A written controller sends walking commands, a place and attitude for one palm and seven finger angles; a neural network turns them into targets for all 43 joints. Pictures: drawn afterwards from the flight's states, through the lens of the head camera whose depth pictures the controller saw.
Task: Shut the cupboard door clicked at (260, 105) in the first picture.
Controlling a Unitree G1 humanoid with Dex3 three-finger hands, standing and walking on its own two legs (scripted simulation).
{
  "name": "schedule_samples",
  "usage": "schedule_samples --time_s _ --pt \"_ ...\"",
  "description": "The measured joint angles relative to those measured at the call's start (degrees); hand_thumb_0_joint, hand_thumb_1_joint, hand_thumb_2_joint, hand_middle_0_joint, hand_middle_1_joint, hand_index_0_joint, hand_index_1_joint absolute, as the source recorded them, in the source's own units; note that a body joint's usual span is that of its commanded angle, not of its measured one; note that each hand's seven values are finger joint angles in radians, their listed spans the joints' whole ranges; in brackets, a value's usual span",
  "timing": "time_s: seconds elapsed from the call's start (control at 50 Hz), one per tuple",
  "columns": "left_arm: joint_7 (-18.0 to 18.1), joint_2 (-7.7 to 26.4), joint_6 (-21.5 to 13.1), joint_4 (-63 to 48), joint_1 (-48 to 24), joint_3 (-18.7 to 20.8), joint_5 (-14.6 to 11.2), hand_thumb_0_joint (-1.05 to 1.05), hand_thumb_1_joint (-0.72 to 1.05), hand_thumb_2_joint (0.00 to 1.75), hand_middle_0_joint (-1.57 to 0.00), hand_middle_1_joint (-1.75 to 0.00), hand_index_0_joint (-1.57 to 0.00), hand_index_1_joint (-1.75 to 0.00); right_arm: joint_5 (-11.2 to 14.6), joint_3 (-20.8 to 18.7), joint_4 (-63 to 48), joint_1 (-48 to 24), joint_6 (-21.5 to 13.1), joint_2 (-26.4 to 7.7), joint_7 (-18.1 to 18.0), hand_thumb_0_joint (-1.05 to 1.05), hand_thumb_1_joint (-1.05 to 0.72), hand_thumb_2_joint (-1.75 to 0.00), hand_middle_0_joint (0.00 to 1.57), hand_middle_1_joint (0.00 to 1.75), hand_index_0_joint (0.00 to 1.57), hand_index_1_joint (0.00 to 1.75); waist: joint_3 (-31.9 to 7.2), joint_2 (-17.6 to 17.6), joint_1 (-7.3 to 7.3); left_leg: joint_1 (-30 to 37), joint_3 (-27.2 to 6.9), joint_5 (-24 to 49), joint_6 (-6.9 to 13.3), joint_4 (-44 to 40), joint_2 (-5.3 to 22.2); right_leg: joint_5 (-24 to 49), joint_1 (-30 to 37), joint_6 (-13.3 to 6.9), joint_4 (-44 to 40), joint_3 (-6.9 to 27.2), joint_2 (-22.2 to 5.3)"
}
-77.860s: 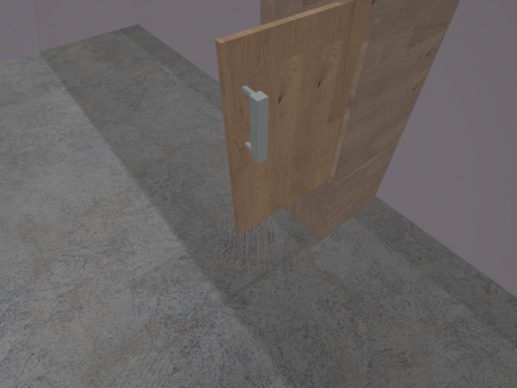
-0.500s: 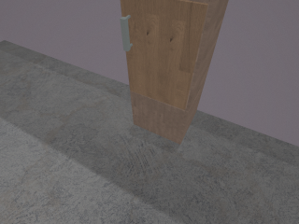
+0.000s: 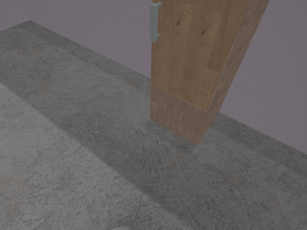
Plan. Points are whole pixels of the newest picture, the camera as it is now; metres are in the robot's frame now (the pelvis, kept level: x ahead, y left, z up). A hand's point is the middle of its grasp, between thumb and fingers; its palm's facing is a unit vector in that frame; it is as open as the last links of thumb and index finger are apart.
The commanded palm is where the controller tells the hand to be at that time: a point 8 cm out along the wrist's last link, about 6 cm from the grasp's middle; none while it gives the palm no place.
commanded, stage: walk to a spot facing it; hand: left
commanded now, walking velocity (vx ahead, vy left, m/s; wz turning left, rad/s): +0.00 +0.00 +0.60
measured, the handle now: (156, 22) +0.95 +0.02 +0.08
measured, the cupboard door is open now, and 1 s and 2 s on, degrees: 1 1 1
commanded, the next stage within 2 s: turn to face it in 1.68 s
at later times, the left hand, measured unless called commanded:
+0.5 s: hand out of the picture -0.01 +0.21 -0.15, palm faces +0.31 -0.90 -0.32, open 7.3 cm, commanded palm none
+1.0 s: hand out of the picture -0.06 +0.22 -0.15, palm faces +0.60 -0.74 -0.31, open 7.4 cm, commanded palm none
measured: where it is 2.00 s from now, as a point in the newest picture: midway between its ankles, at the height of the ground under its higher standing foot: outside the picture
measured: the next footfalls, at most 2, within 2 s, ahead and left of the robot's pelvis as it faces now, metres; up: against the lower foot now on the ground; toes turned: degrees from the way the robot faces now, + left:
right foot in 0.40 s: +0.05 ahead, -0.13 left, +0.00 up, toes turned +14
left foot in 0.70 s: -0.03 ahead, +0.14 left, +0.00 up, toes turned +30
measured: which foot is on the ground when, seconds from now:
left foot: down 0.00-0.40, up 0.42-0.68, down 0.70-0.96, up 0.98-1.00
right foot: down 0.00-0.06, up 0.08-0.38, down 0.40-0.68, up 0.70-0.94, down 0.96-1.00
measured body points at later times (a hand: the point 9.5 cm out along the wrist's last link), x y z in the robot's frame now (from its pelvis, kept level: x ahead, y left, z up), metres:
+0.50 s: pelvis -0.02 -0.01 +0.00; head +0.02 -0.02 +0.45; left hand -0.02 +0.26 -0.12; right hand +0.11 -0.26 -0.15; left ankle -0.02 +0.10 -0.67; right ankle +0.01 -0.14 -0.73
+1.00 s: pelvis +0.02 -0.01 -0.01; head +0.05 -0.01 +0.44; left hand -0.09 +0.25 -0.12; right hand +0.20 -0.18 -0.16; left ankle -0.07 +0.11 -0.71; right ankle +0.10 -0.08 -0.73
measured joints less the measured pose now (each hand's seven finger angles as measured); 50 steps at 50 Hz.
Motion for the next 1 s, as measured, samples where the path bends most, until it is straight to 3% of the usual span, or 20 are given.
schedule_samples --time_s 0.04,0.06,0.08,0.12,0.18,0.28,0.38,0.42,0.48,0.52,0.56,0.64,0.68,0.7,0.74,0.8,0.86,0.94,0.96,1.0 --pt "-0.1 -0.1 0.3 -0.6 0.9 0.3 0.0 0.00 0.90 0.90 -0.20 -0.30 -0.21 -0.30 0.0 -0.1 -1.1 0.9 0.1 1.0 0.4 0.00 -0.90 -0.90 0.20 0.30 0.20 0.30 0.8 -1.1 -0.24 0.8 1.3 3.1 -0.1 -3.1 0.4 -2.0 -0.7 0.9 3.4 -1.2 -1.7" --pt "-0.3 -0.2 0.5 -1.0 1.5 0.4 -0.2 0.00 0.90 0.90 -0.20 -0.30 -0.21 -0.30 -0.2 -0.1 -1.9 1.5 -0.2 1.1 0.7 0.00 -0.90 -0.90 0.20 0.30 0.20 0.30 0.8 -1.0 -0.31 1.3 0.9 9.2 0.7 -6.3 0.8 -3.2 -2.2 1.3 6.4 -1.8 -2.3" --pt "-0.4 -0.2 0.9 -1.3 1.7 0.5 -0.4 0.00 0.90 0.90 -0.20 -0.30 -0.21 -0.30 -0.5 -0.2 -2.4 1.7 -0.6 1.4 0.7 0.00 -0.90 -0.90 0.20 0.30 0.20 0.30 1.0 -1.4 -0.31 0.3 0.8 10.6 1.9 -5.5 0.1 -5.8 -4.5 1.9 11.2 -1.0 -2.9" --pt "-0.2 -0.1 2.1 -1.7 1.8 0.9 -0.4 0.00 0.90 0.90 -0.20 -0.30 -0.21 -0.30 -0.9 -0.2 -3.0 1.6 -1.0 2.1 0.6 0.00 -0.90 -0.90 0.20 0.30 0.20 0.30 1.6 -2.1 -0.13 -0.8 0.9 8.5 3.5 -4.3 -1.1 -10.2 -9.6 1.9 21.8 3.4 -2.3" --pt "-0.5 -0.1 2.8 -2.2 1.3 1.4 -0.3 0.00 0.91 0.90 -0.20 -0.30 -0.21 -0.30 -1.1 -0.2 -3.6 2.2 -1.2 2.6 0.1 0.00 -0.90 -0.90 0.20 0.30 0.20 0.30 1.2 -1.4 -0.31 -1.2 -0.5 9.6 3.9 -7.7 -2.3 -7.4 -15.3 2.0 29.5 7.0 -0.9" --pt "-0.7 -0.3 1.8 -4.8 0.4 1.6 -0.4 0.00 0.91 0.90 -0.20 -0.30 -0.20 -0.30 -1.2 -0.5 -3.9 2.5 -1.1 2.0 -0.2 0.00 -0.90 -0.90 0.20 0.30 0.20 0.30 0.4 1.2 -0.53 -1.4 -4.6 14.6 3.7 -13.8 -2.8 -5.4 -16.7 2.3 22.1 8.9 0.8" --pt "-0.5 0.0 0.8 -7.1 0.3 1.6 -0.5 0.00 0.91 0.90 -0.20 -0.30 -0.20 -0.30 -1.1 -1.8 -4.5 2.3 0.2 0.8 0.0 0.00 -0.90 -0.90 0.20 0.30 0.20 0.30 -1.3 2.4 -0.66 -2.8 -8.9 16.6 2.1 -15.0 -3.9 -1.4 -10.9 1.7 6.4 8.9 2.1" --pt "-0.3 0.4 0.2 -7.9 0.9 1.7 0.0 0.00 0.91 0.90 -0.20 -0.30 -0.20 -0.30 -0.7 -2.6 -5.0 2.0 0.8 0.4 0.2 0.00 -0.90 -0.90 0.20 0.30 0.20 0.30 -2.1 1.2 0.00 -6.0 -9.0 9.4 0.8 -9.0 -5.7 2.1 -9.1 0.5 0.2 9.2 0.9" --pt "0.2 -0.6 0.8 -7.3 1.2 1.4 0.2 0.00 0.91 0.90 -0.20 -0.30 -0.20 -0.30 -0.9 -3.8 -5.9 0.9 1.3 -1.4 0.6 0.00 -0.90 -0.90 0.20 0.30 0.20 0.30 -1.4 2.1 -0.24 -11.7 -6.3 0.5 -0.4 11.2 -5.6 3.6 -8.1 1.0 1.0 6.7 -0.4" --pt "0.3 -0.8 0.7 -6.9 1.7 1.4 0.3 0.00 0.91 0.90 -0.20 -0.30 -0.20 -0.30 -0.7 -4.0 -6.7 0.4 1.1 -2.0 1.0 0.00 -0.90 -0.90 0.20 0.30 0.20 0.30 -0.9 1.5 -0.68 -12.1 -3.7 -0.2 -1.2 17.2 -3.9 3.4 -6.8 1.4 0.4 5.4 -1.5" --pt "0.2 -0.6 0.4 -6.7 1.7 1.2 0.4 0.00 0.90 0.90 -0.20 -0.30 -0.21 -0.30 -0.4 -3.8 -7.5 -0.1 0.7 -1.9 1.3 0.00 -0.91 -0.90 0.20 0.30 0.19 0.30 -0.2 0.1 -1.03 -10.1 -1.5 -1.1 -1.8 15.1 -2.2 3.0 -6.0 1.7 0.5 4.0 -3.1" --pt "-0.3 -0.2 -0.2 -7.4 1.5 1.0 0.5 0.00 0.90 0.90 -0.20 -0.30 -0.21 -0.30 -0.1 -3.0 -8.6 -1.3 0.4 -1.9 1.6 0.00 -0.91 -0.90 0.20 0.30 0.19 0.30 1.1 -2.0 -0.49 -3.6 0.8 -0.2 -1.7 2.5 -0.2 0.8 -6.1 2.6 3.7 1.0 -6.0" --pt "-0.6 0.0 -0.2 -7.8 2.1 1.0 0.2 0.00 0.90 0.90 -0.20 -0.30 -0.21 -0.30 -0.2 -2.5 -9.2 -1.6 -0.2 -2.2 1.8 0.00 -0.91 -0.90 0.20 0.30 0.19 0.30 1.0 -2.2 -0.19 0.6 1.2 5.2 -0.9 -6.3 0.2 -1.3 -7.2 3.5 7.2 -0.5 -7.2" --pt "-0.9 0.1 0.0 -8.0 2.5 1.1 0.0 0.00 0.90 0.90 -0.20 -0.30 -0.21 -0.30 -0.4 -2.3 -9.5 -1.7 -0.7 -2.4 1.8 0.00 -0.91 -0.90 0.20 0.30 0.19 0.30 0.6 -2.0 -0.16 0.8 0.5 8.6 0.8 -8.0 0.2 -2.8 -8.9 3.8 10.9 -0.6 -7.5" --pt "-1.0 1.0 1.2 -7.6 2.4 1.5 0.0 0.00 0.90 0.90 -0.20 -0.30 -0.21 -0.30 -0.9 -1.8 -9.5 -2.3 -1.6 -1.8 1.5 0.00 -0.91 -0.90 0.20 0.30 0.19 0.30 0.8 -2.9 0.50 -0.5 0.1 7.2 1.8 -5.2 -0.4 -9.1 -13.1 3.7 20.9 3.0 -6.5" --pt "-1.7 1.7 2.2 -6.5 2.0 2.1 0.1 0.00 0.91 0.90 -0.20 -0.30 -0.21 -0.30 -1.3 -1.1 -9.6 -1.1 -2.5 -0.6 0.9 0.00 -0.91 -0.90 0.20 0.30 0.19 0.30 0.0 -2.6 0.63 0.0 -1.5 6.5 1.4 -6.6 -0.8 -7.6 -18.2 3.2 29.8 5.8 -3.9" --pt "-2.6 1.6 1.6 -6.8 1.8 2.2 0.1 0.00 0.91 0.90 -0.20 -0.30 -0.20 -0.30 -1.4 -0.6 -8.9 0.5 -2.6 -0.2 0.6 0.00 -0.90 -0.90 0.20 0.30 0.20 0.30 -0.6 -1.1 0.58 1.5 -3.7 8.2 1.2 -10.2 -0.9 -5.0 -19.5 3.1 26.1 6.3 -2.3" --pt "-3.3 1.2 0.0 -8.1 2.6 1.9 0.1 0.00 0.91 0.90 -0.20 -0.30 -0.20 -0.30 -1.4 -0.8 -7.3 2.5 -1.8 -0.1 0.7 0.00 -0.90 -0.90 0.20 0.30 0.20 0.30 -1.8 1.3 0.33 2.3 -7.0 7.5 0.9 -10.6 -1.1 -1.5 -15.4 3.0 11.9 5.5 -0.2" --pt "-3.4 1.4 -0.7 -8.8 3.2 1.9 0.2 0.00 0.91 0.90 -0.20 -0.30 -0.20 -0.30 -1.1 -1.0 -7.0 3.2 -1.5 0.0 0.7 0.00 -0.90 -0.90 0.20 0.30 0.20 0.30 -2.4 1.2 0.37 1.5 -7.6 4.8 1.2 -8.5 -1.7 -1.8 -13.2 2.6 6.8 5.6 -0.1" --pt "-2.8 1.2 -2.0 -9.2 4.0 1.8 0.5 0.00 0.91 0.90 -0.20 -0.30 -0.20 -0.30 -0.9 -1.5 -5.9 3.6 -0.8 -0.1 0.8 0.00 -0.90 -0.90 0.20 0.30 0.20 0.30 -2.7 1.3 0.91 -2.4 -7.7 -2.8 1.4 2.9 -2.7 2.9 -12.3 0.5 6.1 4.1 -0.8"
